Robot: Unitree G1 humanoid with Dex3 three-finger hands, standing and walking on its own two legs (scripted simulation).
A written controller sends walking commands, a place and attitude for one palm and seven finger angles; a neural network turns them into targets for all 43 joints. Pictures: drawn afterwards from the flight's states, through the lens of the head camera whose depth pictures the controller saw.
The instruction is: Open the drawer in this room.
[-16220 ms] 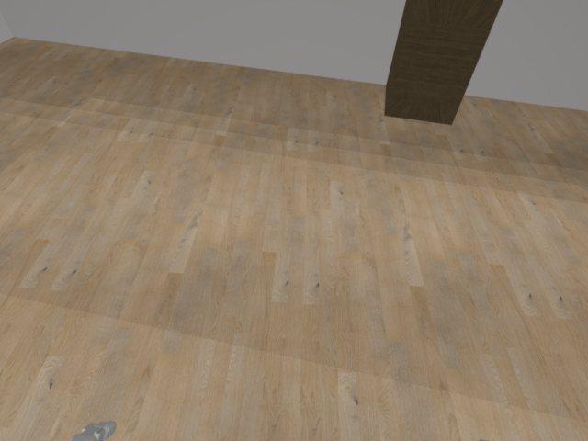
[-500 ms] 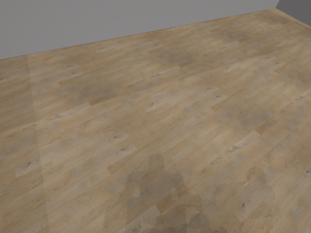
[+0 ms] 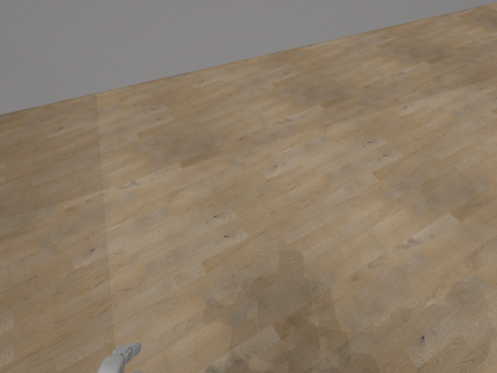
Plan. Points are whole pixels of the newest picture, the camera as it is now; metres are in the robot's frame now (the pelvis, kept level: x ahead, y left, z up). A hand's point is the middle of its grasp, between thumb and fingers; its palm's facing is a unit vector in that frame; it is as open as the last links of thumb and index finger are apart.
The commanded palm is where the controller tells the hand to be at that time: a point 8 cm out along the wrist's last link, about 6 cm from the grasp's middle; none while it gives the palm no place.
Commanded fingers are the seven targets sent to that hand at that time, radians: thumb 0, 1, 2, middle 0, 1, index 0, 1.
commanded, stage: turn or walk to find it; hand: left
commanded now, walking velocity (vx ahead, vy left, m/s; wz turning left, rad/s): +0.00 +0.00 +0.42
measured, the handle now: out of the picture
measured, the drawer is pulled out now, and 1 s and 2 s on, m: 0.00 0.00 0.00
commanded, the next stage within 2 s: none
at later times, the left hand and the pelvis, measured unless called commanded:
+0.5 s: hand out of the picture -0.06 +0.23 -0.19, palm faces +0.32 -0.92 -0.24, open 7.4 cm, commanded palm none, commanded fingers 0.00 0.90 0.90 -0.20 -0.30 -0.20 -0.30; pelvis -0.02 +0.02 -0.01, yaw +15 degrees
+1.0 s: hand out of the picture +0.00 +0.24 -0.14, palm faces +0.41 -0.87 -0.26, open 7.4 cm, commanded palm none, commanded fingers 0.00 0.90 0.90 -0.20 -0.30 -0.20 -0.30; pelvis -0.03 +0.00 +0.00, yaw +25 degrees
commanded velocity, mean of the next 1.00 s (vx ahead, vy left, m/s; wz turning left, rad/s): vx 0.00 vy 0.00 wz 0.42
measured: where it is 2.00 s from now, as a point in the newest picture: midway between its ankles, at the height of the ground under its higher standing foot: outside the picture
